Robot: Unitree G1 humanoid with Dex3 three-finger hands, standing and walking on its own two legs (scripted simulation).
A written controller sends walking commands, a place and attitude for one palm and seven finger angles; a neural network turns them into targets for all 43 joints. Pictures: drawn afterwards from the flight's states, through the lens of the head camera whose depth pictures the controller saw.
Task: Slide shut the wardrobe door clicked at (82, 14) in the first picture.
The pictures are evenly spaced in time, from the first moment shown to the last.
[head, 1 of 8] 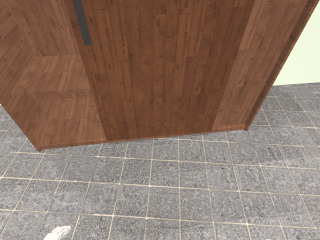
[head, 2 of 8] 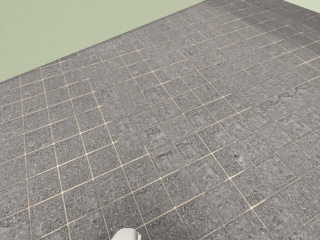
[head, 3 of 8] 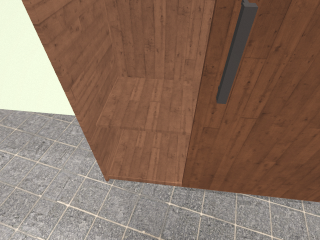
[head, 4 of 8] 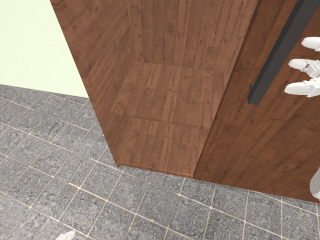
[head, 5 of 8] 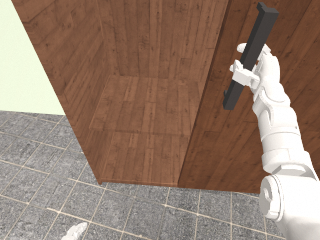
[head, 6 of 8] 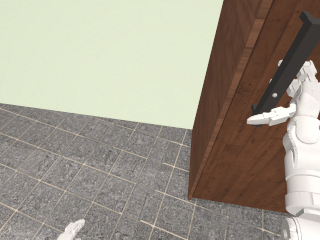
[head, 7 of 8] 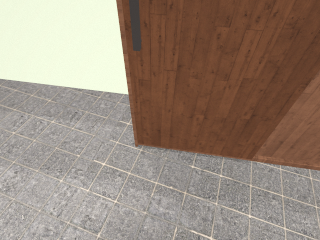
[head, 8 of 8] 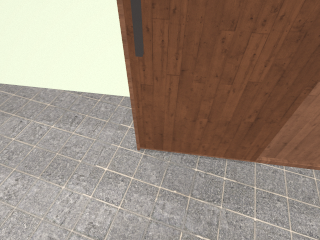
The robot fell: no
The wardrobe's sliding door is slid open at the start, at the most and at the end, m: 0.49 0.49 0.00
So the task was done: yes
